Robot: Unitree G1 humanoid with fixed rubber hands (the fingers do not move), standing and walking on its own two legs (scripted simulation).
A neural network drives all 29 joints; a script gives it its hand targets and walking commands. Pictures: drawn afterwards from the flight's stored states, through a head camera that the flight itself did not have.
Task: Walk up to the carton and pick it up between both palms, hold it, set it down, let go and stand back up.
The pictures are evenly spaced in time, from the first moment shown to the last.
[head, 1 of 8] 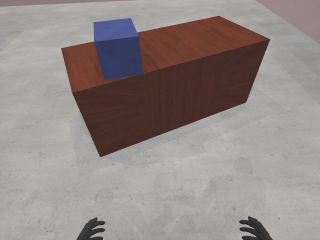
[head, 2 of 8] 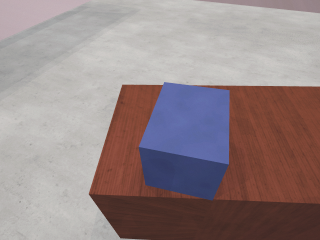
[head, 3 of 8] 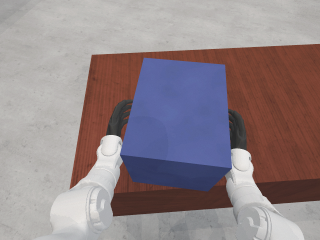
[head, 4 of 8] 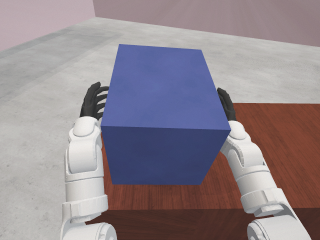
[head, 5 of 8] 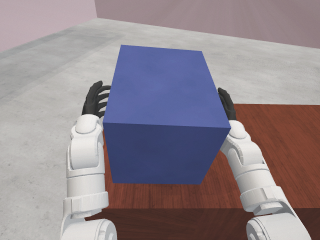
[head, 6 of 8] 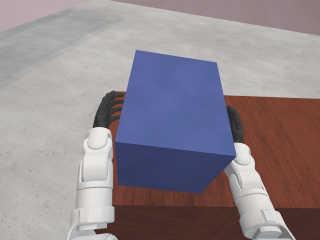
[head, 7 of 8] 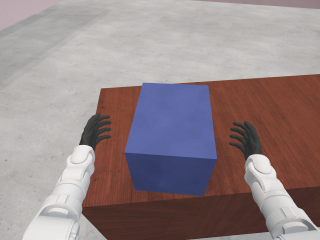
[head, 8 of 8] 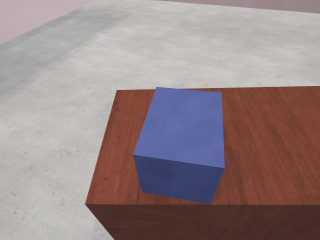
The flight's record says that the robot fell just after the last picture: no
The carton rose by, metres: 0.23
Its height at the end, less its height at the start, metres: +0.00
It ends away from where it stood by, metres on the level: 0.01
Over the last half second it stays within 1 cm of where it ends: yes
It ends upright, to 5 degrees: yes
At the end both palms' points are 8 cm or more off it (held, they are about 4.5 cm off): yes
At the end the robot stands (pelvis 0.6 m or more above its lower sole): yes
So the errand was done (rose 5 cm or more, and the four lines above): yes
